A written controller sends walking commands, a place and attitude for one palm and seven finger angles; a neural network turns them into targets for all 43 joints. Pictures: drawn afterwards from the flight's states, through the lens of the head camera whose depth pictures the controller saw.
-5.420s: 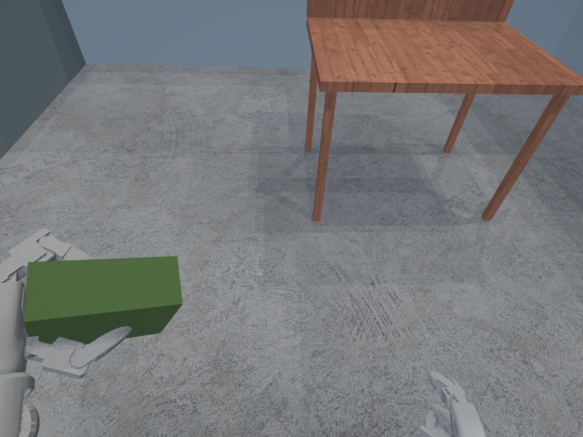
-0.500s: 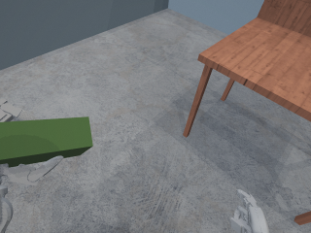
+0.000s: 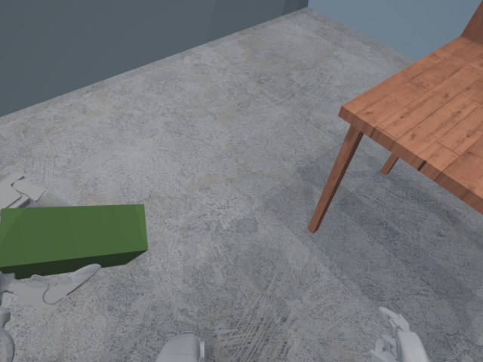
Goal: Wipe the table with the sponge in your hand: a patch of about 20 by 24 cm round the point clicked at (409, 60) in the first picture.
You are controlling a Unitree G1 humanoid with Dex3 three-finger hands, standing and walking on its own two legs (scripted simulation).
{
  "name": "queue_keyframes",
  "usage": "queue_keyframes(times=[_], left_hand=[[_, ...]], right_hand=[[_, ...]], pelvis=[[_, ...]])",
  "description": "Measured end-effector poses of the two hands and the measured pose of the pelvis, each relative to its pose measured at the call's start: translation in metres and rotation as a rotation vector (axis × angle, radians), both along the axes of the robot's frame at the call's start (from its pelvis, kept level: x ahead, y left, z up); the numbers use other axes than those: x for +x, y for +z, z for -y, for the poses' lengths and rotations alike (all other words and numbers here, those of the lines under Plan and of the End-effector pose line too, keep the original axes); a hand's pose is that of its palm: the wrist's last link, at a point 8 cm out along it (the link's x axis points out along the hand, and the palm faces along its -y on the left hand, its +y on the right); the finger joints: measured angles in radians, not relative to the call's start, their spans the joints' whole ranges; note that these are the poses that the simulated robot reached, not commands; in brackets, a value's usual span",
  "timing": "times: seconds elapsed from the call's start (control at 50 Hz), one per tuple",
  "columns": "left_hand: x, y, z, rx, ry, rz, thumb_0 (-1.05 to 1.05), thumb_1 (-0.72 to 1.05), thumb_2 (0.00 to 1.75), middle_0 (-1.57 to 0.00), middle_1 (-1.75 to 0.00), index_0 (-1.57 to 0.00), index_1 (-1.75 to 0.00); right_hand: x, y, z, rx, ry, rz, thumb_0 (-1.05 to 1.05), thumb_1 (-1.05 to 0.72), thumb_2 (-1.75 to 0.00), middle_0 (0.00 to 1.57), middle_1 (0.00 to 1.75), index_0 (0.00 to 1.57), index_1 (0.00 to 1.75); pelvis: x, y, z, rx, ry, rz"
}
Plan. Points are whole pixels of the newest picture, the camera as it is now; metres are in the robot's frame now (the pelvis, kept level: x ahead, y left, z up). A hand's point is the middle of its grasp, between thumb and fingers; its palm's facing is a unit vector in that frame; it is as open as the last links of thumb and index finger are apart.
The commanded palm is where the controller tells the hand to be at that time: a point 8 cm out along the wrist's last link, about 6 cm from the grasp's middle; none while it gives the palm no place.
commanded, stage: walk to a spot facing it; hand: left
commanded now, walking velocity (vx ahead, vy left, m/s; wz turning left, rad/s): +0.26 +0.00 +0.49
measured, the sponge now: (97, 240) +0.23 +0.19 +0.15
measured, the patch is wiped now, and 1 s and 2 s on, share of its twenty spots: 0.00 0.00 0.00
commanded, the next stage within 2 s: turn to face it in 0.14 s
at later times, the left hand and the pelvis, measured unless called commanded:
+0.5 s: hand (84, 178) +0.30 +0.22 +0.18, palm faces +0.49 -0.72 -0.49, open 9.7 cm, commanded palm +0.25 +0.25 +0.18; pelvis +0.11 -0.03 -0.02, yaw +2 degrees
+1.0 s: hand (151, 154) +0.35 +0.15 +0.17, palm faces +0.20 -0.89 -0.41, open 9.7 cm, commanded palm +0.31 +0.20 +0.18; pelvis +0.09 -0.04 -0.01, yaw -13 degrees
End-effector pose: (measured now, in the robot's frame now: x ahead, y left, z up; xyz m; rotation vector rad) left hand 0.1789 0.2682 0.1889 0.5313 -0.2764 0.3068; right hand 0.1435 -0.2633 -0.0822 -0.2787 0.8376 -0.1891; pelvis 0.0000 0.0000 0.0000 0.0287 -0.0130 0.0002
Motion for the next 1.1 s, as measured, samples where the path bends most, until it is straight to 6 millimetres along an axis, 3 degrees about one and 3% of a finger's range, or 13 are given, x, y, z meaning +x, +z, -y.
queue_keyframes(times=[0.06, 0.12, 0.22, 0.3, 0.38, 0.46, 0.56, 0.64, 0.72, 0.82, 0.92, 1.0, 1.1], left_hand=[[0.008, 0.007, -0.009, 0.007, 0.008, 0.054, 0.0, -0.45, 0.99, -0.8, -1.33, -0.78, -1.34], [0.02, 0.007, -0.024, 0.019, 0.022, 0.134, 0.0, -0.45, 0.99, -0.8, -1.33, -0.78, -1.34], [0.047, 0.0, -0.04, 0.028, 0.069, 0.143, 0.0, -0.45, 0.99, -0.8, -1.33, -0.78, -1.34], [0.052, 0.007, -0.028, 0.019, 0.079, 0.089, 0.0, -0.45, 0.99, -0.8, -1.33, -0.78, -1.34], [0.052, 0.015, -0.007, 0.054, 0.083, 0.046, 0.0, -0.45, 0.99, -0.8, -1.33, -0.78, -1.34], [0.066, 0.013, 0.009, 0.103, 0.138, 0.033, 0.0, -0.45, 0.99, -0.8, -1.33, -0.78, -1.34], [0.099, -0.003, 0.027, -0.003, 0.151, -0.001, 0.0, -0.45, 0.99, -0.8, -1.33, -0.78, -1.34], [0.119, -0.006, 0.051, -0.025, 0.05, -0.034, 0.0, -0.45, 0.99, -0.8, -1.33, -0.78, -1.34], [0.129, 0.003, 0.07, 0.008, -0.067, -0.028, 0.0, -0.45, 0.99, -0.8, -1.33, -0.78, -1.34], [0.137, 0.012, 0.073, 0.043, -0.125, 0.008, 0.0, -0.45, 0.99, -0.8, -1.33, -0.77, -1.34], [0.142, 0.005, 0.069, 0.0, -0.143, 0.021, 0.0, -0.45, 0.99, -0.8, -1.33, -0.77, -1.34], [0.144, -0.005, 0.071, -0.036, -0.201, 0.036, 0.0, -0.45, 0.99, -0.8, -1.33, -0.77, -1.34], [0.148, -0.003, 0.081, -0.003, -0.257, 0.018, 0.0, -0.45, 0.99, -0.8, -1.33, -0.77, -1.34]], right_hand=[[0.022, 0.012, 0.004, -0.059, 0.014, 0.017, 0.01, -0.9, -0.9, 0.2, 0.3, 0.19, 0.3], [0.049, 0.012, -0.001, -0.095, 0.023, 0.067, 0.01, -0.9, -0.9, 0.2, 0.3, 0.19, 0.3], [0.086, 0.001, -0.04, 0.024, 0.042, 0.098, 0.01, -0.91, -0.9, 0.2, 0.3, 0.19, 0.3], [0.106, -0.002, -0.076, 0.147, 0.11, 0.096, 0.01, -0.9, -0.9, 0.2, 0.3, 0.19, 0.3], [0.123, -0.01, -0.094, 0.232, 0.177, 0.088, 0.01, -0.9, -0.9, 0.21, 0.3, 0.2, 0.3], [0.145, -0.028, -0.087, 0.276, 0.213, 0.097, 0.01, -0.9, -0.89, 0.21, 0.3, 0.2, 0.3], [0.16, -0.029, -0.042, 0.228, 0.179, 0.089, 0.01, -0.9, -0.89, 0.21, 0.3, 0.2, 0.3], [0.156, -0.011, 0.004, 0.15, 0.087, 0.113, 0.01, -0.9, -0.89, 0.21, 0.3, 0.2, 0.3], [0.139, 0.004, 0.046, 0.068, -0.005, 0.119, 0.01, -0.9, -0.9, 0.21, 0.3, 0.2, 0.3], [0.109, 0.013, 0.075, 0.007, -0.094, 0.089, 0.01, -0.91, -0.9, 0.2, 0.3, 0.19, 0.3], [0.078, 0.013, 0.071, 0.007, -0.145, 0.051, 0.01, -0.91, -0.9, 0.2, 0.3, 0.19, 0.3], [0.056, 0.008, 0.052, 0.025, -0.165, 0.04, 0.01, -0.91, -0.9, 0.2, 0.3, 0.19, 0.3], [0.03, 0.0, 0.021, 0.113, -0.214, 0.058, 0.01, -0.9, -0.9, 0.2, 0.3, 0.19, 0.3]], pelvis=[[0.018, -0.002, -0.005, 0.0, 0.021, -0.006], [0.036, -0.016, -0.016, -0.013, 0.032, -0.005], [0.054, -0.017, -0.015, -0.024, 0.071, 0.003], [0.071, -0.007, -0.007, -0.036, 0.084, -0.014], [0.088, -0.004, 0.006, -0.033, 0.074, -0.014], [0.104, -0.015, 0.026, -0.019, 0.05, 0.009], [0.108, -0.012, 0.041, 0.008, 0.013, 0.013], [0.11, -0.005, 0.048, 0.025, -0.027, -0.003], [0.11, -0.002, 0.053, 0.029, -0.074, -0.028], [0.108, -0.001, 0.052, 0.027, -0.134, -0.047], [0.1, -0.003, 0.045, 0.021, -0.189, -0.051], [0.091, -0.008, 0.035, 0.01, -0.229, -0.046], [0.081, -0.006, 0.032, -0.008, -0.311, -0.016]])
